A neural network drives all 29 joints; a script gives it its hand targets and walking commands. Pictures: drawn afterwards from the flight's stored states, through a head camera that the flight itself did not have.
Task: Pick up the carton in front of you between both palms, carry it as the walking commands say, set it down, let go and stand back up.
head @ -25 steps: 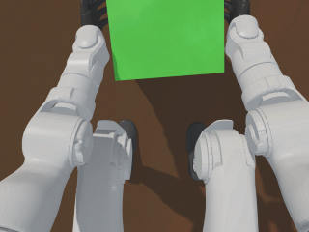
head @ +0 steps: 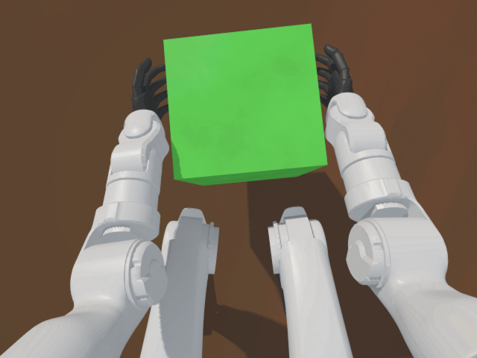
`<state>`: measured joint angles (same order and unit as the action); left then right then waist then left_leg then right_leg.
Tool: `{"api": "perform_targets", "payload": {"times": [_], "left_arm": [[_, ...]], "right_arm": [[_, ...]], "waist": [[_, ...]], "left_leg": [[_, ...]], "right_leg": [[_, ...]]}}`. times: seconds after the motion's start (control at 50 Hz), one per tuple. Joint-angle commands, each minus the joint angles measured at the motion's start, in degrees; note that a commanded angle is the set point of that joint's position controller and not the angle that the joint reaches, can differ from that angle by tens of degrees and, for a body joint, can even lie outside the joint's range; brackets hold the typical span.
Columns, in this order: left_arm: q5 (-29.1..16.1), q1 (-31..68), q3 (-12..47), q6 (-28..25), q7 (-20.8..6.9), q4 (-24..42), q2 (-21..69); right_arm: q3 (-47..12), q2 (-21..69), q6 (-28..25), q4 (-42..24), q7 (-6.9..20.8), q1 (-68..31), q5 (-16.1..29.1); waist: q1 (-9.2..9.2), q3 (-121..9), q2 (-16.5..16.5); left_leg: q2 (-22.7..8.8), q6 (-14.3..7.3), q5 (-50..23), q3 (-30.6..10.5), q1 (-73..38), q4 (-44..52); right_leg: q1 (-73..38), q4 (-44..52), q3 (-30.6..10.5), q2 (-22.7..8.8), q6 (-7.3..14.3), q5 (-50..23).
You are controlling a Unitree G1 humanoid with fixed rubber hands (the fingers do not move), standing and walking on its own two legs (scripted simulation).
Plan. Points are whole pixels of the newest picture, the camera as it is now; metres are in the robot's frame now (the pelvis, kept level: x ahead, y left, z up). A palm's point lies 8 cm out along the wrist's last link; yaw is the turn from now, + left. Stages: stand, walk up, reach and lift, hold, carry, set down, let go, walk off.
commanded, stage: reach and lift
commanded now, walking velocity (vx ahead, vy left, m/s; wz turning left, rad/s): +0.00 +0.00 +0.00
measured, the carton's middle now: (244, 123) +0.49 -0.01 -0.15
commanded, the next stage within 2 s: none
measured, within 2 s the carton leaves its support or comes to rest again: neither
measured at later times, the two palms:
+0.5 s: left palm (97, 78) +0.46 +0.14 +0.08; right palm (386, 68) +0.47 -0.16 +0.07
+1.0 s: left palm out of the picture +0.43 +0.15 +0.24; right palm out of the picture +0.43 -0.15 +0.24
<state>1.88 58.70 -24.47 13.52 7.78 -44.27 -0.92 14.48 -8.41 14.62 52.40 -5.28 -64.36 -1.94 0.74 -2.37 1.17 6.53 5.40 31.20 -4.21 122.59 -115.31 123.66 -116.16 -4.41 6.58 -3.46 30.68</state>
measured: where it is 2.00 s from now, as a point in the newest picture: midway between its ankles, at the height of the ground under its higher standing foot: (242, 293)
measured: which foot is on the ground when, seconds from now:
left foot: down 0.00-1.00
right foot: down 0.00-1.00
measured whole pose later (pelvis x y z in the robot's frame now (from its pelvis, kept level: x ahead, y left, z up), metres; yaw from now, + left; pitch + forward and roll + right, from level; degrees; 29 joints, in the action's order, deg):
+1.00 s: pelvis +0.09 +0.01 +0.28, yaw -1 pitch +22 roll +0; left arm 8.7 24.3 -19.0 15.0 4.3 -34.8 7.5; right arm 16.6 4.4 15.8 37.0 -3.3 -25.4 -9.0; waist 0.4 -12.6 0.7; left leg 5.4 1.7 24.7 -7.8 57.3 -59.8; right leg 57.6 -59.8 -7.6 5.1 -1.6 24.4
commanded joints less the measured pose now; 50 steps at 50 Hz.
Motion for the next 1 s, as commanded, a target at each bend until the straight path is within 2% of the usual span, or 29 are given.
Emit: {"api": "perform_targets", "payload": {"times": [0.0, 0.06, 0.14, 0.34, 0.44, 0.76, 0.98], "left_arm": [[1.1, 40.3, 23.4, 1.8, -14.5, 1.7, 57.4], [2.1, 38.9, 22.9, 2.0, -15.0, 1.0, 58.9], [1.9, 35.4, 24.7, 2.3, -15.6, 1.9, 60.8], [-3.1, 26.4, 36.3, 2.9, -15.8, 9.0, 65.1], [-3.7, 20.9, 38.8, 3.3, -15.8, 9.5, 66.5], [0.0, 3.9, 37.6, 1.6, -16.1, 6.8, 67.1], [1.2, -8.1, 39.6, 1.8, -16.8, 8.5, 67.0]], "right_arm": [[-16.2, 63.5, 0.7, -4.4, 14.8, -33.4, -0.5], [-14.4, 64.0, 0.6, -3.8, 15.2, -31.9, -2.1], [-15.6, 65.5, 0.8, -5.7, 15.7, -28.8, -2.3], [-27.4, 69.7, 1.4, -16.1, 15.6, -21.9, 3.4], [-29.8, 70.9, 1.7, -17.0, 15.4, -16.6, 4.0], [-28.3, 72.6, -0.2, -15.3, 15.5, -0.1, 0.6], [-30.5, 72.6, 0.2, -18.3, 15.5, 11.3, -0.4]], "waist": [[0.29, -53.1, -3.9], [-0.39, -56.1, -2.9], [-0.71, -60.8, -2.3], [-0.55, -67.0, -3.0], [-0.77, -62.7, -2.8], [-0.58, -46.7, -1.6], [-0.62, -38.6, -1.7]], "left_leg": [[4.4, -3.9, -0.7, 10.5, -25.4, 16.2], [4.7, -3.5, -3.0, 10.2, -28.6, 19.1], [4.9, -3.1, -6.5, 9.9, -33.7, 22.5], [4.8, -2.5, -14.2, 8.3, -46.8, 29.8], [4.6, -2.5, -13.9, 7.1, -52.0, 34.8], [2.8, -3.8, -16.3, 2.7, -70.1, 53.3], [1.3, -4.4, -25.1, 0.1, -87.3, 67.2]], "right_leg": [[-31.5, 18.8, 8.9, 3.2, 2.7, 0.2], [-34.9, 21.2, 9.0, 3.4, 2.8, -3.2], [-39.9, 24.3, 8.8, 3.5, 2.6, -7.2], [-52.8, 31.0, 8.0, 3.8, 1.3, -15.0], [-57.3, 35.8, 7.2, 3.7, 1.3, -14.5], [-74.6, 54.3, 2.6, 2.2, 2.4, -16.8], [-90.7, 68.0, 0.3, 0.9, 2.7, -25.0]]}}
